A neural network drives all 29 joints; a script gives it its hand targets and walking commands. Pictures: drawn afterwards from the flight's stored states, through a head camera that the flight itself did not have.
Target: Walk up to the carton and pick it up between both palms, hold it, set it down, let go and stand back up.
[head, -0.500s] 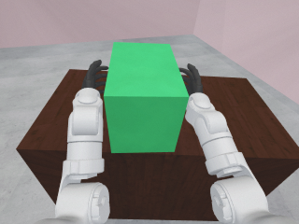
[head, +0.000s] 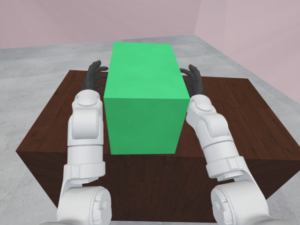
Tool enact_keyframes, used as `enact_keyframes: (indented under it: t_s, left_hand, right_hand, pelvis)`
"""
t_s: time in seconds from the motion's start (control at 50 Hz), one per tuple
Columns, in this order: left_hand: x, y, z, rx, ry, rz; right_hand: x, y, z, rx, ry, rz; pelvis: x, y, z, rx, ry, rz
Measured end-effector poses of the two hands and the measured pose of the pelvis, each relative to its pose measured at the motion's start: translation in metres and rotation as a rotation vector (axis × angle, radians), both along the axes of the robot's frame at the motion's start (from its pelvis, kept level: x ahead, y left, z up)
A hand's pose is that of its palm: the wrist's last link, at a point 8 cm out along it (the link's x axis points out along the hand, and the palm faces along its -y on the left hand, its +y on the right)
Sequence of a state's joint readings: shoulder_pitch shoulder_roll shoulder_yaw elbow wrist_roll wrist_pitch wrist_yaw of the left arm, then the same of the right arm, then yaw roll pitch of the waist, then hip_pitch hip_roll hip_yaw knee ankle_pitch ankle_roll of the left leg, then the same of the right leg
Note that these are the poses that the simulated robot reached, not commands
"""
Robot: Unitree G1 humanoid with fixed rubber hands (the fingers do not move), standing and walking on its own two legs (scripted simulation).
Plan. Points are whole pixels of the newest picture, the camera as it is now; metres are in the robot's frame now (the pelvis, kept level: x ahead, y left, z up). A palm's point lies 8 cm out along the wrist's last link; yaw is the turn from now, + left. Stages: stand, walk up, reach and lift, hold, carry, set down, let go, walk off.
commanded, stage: hold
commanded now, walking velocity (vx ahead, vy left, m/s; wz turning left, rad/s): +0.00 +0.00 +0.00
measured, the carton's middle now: (143, 95) +0.41 +0.00 +0.17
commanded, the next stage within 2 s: set down in 0.78 s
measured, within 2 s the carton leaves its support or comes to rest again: neither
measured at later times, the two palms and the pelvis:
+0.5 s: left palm (87, 93) +0.36 +0.14 +0.22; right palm (192, 97) +0.35 -0.12 +0.20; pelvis -0.01 +0.00 +0.00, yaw +0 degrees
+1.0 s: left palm (85, 91) +0.36 +0.14 +0.22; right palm (189, 93) +0.37 -0.12 +0.21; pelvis +0.00 +0.00 +0.00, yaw +0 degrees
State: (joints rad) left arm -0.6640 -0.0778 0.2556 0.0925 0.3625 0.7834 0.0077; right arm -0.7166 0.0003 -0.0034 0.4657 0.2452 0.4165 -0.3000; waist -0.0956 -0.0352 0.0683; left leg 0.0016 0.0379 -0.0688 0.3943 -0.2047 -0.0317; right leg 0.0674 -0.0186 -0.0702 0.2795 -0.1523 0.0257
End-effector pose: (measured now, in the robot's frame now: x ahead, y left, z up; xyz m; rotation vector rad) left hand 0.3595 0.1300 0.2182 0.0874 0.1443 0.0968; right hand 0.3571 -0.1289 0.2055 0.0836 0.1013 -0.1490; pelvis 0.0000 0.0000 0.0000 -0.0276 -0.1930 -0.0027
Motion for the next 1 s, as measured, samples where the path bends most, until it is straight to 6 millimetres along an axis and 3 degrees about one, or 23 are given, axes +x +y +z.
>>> enact_keyframes:
  t_s: [0.32, 1.0]
  left_hand:
    - [-0.006, 0.007, 0.000, -0.002, 0.003, 0.009]
    - [0.005, 0.012, 0.000, -0.017, -0.030, 0.009]
  right_hand:
    - [-0.003, 0.007, -0.001, -0.005, 0.004, 0.012]
    - [0.008, 0.011, 0.001, -0.024, -0.031, 0.009]
  pelvis:
    - [-0.006, -0.001, 0.000, 0.001, -0.004, 0.006]
    - [-0.003, 0.003, 0.000, 0.002, 0.012, -0.004]
